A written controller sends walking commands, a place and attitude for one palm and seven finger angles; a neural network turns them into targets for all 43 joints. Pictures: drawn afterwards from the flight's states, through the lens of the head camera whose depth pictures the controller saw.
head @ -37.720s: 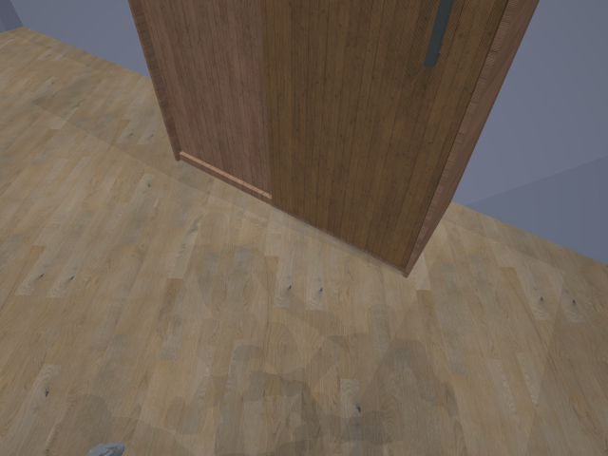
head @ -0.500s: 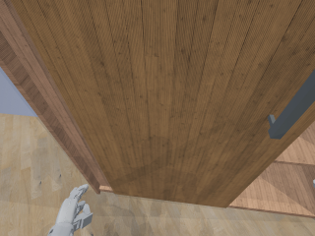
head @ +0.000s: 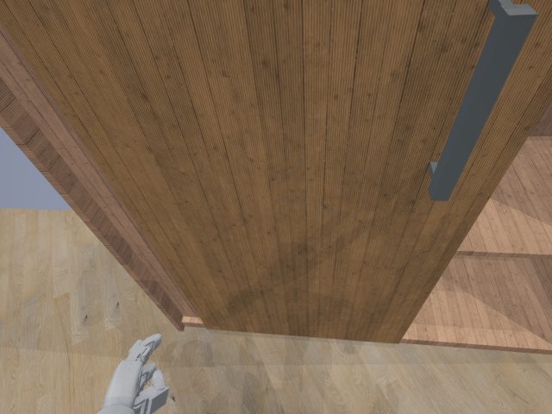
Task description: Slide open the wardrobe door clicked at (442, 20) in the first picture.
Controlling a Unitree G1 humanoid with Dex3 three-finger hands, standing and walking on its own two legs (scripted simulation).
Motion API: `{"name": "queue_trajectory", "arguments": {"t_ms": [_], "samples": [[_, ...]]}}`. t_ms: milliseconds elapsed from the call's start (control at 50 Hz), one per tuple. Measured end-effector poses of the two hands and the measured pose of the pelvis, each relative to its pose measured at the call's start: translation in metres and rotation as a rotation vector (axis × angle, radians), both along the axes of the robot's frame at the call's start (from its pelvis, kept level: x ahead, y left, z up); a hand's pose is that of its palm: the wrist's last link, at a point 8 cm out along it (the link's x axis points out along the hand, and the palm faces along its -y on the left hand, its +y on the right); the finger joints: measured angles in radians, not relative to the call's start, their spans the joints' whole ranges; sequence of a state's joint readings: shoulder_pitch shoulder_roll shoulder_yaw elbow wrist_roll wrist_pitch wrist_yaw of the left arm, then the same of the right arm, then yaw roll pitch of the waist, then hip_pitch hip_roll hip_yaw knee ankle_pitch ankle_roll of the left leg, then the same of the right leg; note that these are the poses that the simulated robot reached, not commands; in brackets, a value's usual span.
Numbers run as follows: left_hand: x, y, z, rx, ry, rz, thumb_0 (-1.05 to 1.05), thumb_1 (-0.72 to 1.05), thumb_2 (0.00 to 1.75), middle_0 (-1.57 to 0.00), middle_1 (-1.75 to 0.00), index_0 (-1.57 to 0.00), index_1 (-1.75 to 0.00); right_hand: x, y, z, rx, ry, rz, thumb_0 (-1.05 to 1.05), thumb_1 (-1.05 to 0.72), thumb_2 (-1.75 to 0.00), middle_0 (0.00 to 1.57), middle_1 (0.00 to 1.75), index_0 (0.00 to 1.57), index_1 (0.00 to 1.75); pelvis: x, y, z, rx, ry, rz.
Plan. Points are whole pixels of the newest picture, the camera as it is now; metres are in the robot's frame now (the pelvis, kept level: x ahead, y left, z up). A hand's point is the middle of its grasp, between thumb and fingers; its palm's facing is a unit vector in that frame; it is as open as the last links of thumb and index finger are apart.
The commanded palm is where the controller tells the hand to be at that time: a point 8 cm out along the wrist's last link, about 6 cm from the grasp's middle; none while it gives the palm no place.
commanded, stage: step back with the hand held close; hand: right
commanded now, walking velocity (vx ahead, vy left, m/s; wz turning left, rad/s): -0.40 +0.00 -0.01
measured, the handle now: (463, 113) +0.42 -0.22 +0.22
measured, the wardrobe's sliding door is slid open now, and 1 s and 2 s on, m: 0.53 0.53 0.53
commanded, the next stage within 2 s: stop stepping back and stand still in 0.50 s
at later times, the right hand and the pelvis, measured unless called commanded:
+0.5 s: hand out of the picture +0.14 -0.29 +0.18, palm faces +0.32 +0.87 -0.38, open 7.4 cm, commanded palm +0.10 -0.33 +0.19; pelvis -0.07 -0.04 -0.01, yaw +6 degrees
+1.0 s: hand out of the picture +0.06 -0.39 +0.17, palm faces +0.43 +0.88 -0.20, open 7.4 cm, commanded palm -0.02 -0.42 +0.19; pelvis -0.18 -0.13 -0.03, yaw +5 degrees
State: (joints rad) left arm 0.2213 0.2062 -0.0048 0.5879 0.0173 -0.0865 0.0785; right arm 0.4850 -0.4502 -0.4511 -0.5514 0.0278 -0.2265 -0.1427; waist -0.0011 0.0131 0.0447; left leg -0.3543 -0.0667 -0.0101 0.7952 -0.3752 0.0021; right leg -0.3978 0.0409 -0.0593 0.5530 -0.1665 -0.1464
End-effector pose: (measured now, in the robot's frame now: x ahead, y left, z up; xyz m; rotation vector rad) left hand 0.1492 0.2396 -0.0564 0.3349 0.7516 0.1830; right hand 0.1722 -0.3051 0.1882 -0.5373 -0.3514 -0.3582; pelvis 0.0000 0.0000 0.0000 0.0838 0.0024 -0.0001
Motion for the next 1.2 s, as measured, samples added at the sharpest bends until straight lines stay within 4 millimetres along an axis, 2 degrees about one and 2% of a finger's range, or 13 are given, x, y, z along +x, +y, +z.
{"name": "queue_trajectory", "arguments": {"t_ms": [80, 200, 360, 460, 540, 620, 760, 800, 860, 1000, 1040, 1120, 1200], "samples": [[-0.005, -0.013, 0.011, -0.010, 0.012, -0.010, 0.01, 0.90, 0.90, -0.20, -0.30, -0.20, -0.29, -0.007, -0.013, 0.008, 0.019, -0.008, -0.011, 0.02, -0.89, -0.90, 0.21, 0.30, 0.22, 0.30, -0.003, -0.007, 0.011, 0.022, 0.031, 0.018], [-0.007, -0.031, 0.021, -0.013, 0.001, -0.040, 0.01, 0.90, 0.90, -0.21, -0.30, -0.20, -0.30, -0.013, -0.013, 0.002, 0.091, 0.032, 0.033, 0.02, -0.89, -0.90, 0.21, 0.30, 0.21, 0.30, -0.016, -0.015, 0.020, 0.041, 0.072, 0.043], [-0.019, -0.042, 0.017, -0.035, -0.055, -0.067, 0.01, 0.90, 0.90, -0.21, -0.30, -0.20, -0.30, -0.039, -0.011, 0.005, 0.028, 0.030, 0.110, 0.02, -0.89, -0.90, 0.21, 0.30, 0.21, 0.30, -0.054, -0.021, 0.009, -0.004, 0.076, 0.058], [-0.054, -0.040, 0.008, -0.028, -0.042, -0.007, 0.01, 0.90, 0.90, -0.21, -0.30, -0.20, -0.30, -0.067, -0.016, 0.007, 0.008, -0.043, 0.159, 0.02, -0.89, -0.90, 0.21, 0.30, 0.22, 0.30, -0.070, -0.035, -0.002, 0.000, 0.022, 0.095], [-0.089, -0.041, 0.003, 0.028, -0.004, 0.048, 0.01, 0.90, 0.90, -0.21, -0.30, -0.20, -0.30, -0.066, -0.036, -0.006, 0.065, -0.093, 0.141, 0.01, -0.89, -0.90, 0.21, 0.30, 0.22, 0.30, -0.085, -0.049, -0.008, -0.011, 0.007, 0.089], [-0.127, -0.054, 0.013, 0.029, 0.009, 0.072, 0.01, 0.90, 0.90, -0.20, -0.30, -0.20, -0.29, -0.070, -0.049, -0.003, 0.101, -0.073, 0.135, 0.02, -0.89, -0.90, 0.21, 0.30, 0.22, 0.30, -0.111, -0.061, 0.005, 0.017, 0.003, 0.090], [-0.184, -0.078, 0.030, -0.004, 0.029, 0.102, 0.01, 0.90, 0.90, -0.21, -0.30, -0.20, -0.30, -0.123, -0.058, 0.019, 0.036, 0.028, 0.178, 0.02, -0.89, -0.90, 0.21, 0.30, 0.21, 0.30, -0.138, -0.078, 0.027, 0.044, 0.034, 0.084], [-0.193, -0.083, 0.024, -0.010, 0.028, 0.091, 0.01, 0.90, 0.90, -0.21, -0.30, -0.20, -0.30, -0.142, -0.066, 0.022, -0.019, 0.050, 0.160, 0.02, -0.89, -0.90, 0.21, 0.30, 0.21, 0.30, -0.148, -0.083, 0.022, 0.009, 0.036, 0.079], [-0.203, -0.082, -0.002, 0.003, 0.010, 0.082, 0.01, 0.90, 0.90, -0.21, -0.30, -0.20, -0.30, -0.165, -0.078, 0.015, -0.068, -0.004, 0.142, 0.02, -0.89, -0.90, 0.21, 0.30, 0.22, 0.30, -0.168, -0.098, -0.006, -0.025, 0.012, 0.153], [-0.224, -0.113, -0.022, 0.018, 0.007, 0.144, 0.01, 0.90, 0.90, -0.20, -0.30, -0.20, -0.30, -0.152, -0.126, -0.022, 0.192, -0.166, 0.043, 0.01, -0.89, -0.90, 0.21, 0.30, 0.21, 0.30, -0.182, -0.133, -0.028, -0.011, -0.025, 0.085], [-0.229, -0.130, -0.018, -0.023, -0.017, 0.149, 0.01, 0.90, 0.90, -0.20, -0.30, -0.20, -0.29, -0.150, -0.126, -0.023, 0.184, -0.128, 0.068, 0.02, -0.89, -0.90, 0.20, 0.30, 0.21, 0.30, -0.190, -0.137, -0.022, -0.035, -0.041, 0.092], [-0.242, -0.164, -0.004, -0.106, 0.006, 0.107, 0.01, 0.90, 0.90, -0.20, -0.30, -0.20, -0.29, -0.164, -0.117, 0.002, 0.088, -0.074, 0.155, 0.02, -0.89, -0.90, 0.20, 0.30, 0.21, 0.30, -0.191, -0.137, 0.002, -0.029, -0.024, 0.093], [-0.243, -0.178, -0.004, -0.138, 0.065, 0.073, 0.01, 0.90, 0.90, -0.21, -0.30, -0.20, -0.30, -0.178, -0.122, 0.023, -0.017, -0.006, 0.138, 0.02, -0.89, -0.90, 0.21, 0.30, 0.21, 0.30, -0.180, -0.142, 0.017, 0.009, 0.004, 0.069]]}}
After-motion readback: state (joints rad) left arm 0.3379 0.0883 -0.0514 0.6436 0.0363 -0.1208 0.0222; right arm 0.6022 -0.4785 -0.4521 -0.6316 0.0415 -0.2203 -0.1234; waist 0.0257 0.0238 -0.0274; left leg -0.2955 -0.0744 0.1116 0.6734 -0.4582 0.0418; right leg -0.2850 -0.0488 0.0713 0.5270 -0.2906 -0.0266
